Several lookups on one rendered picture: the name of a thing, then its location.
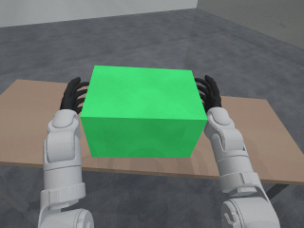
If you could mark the table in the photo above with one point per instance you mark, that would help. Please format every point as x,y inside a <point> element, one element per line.
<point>27,106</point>

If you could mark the robot left forearm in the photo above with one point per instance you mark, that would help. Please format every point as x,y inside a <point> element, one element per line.
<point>62,160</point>

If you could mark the robot left hand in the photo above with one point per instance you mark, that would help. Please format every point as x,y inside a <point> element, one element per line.
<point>70,101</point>

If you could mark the left robot upper arm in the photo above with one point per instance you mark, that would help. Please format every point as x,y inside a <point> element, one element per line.
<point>77,218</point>

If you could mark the carton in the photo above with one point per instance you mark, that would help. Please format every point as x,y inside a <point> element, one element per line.
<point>142,112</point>

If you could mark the robot right hand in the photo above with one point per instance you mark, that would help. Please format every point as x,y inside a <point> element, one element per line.
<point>211,98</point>

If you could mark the right robot upper arm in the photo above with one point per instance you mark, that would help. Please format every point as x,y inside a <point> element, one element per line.
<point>254,212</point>

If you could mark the robot right forearm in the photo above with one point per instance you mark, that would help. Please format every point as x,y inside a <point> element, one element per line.
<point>236,174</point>

